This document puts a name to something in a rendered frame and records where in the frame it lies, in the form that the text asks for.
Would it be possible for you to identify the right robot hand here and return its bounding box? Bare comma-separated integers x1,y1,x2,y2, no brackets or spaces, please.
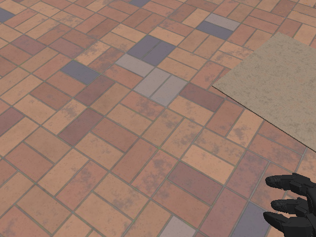
263,173,316,237

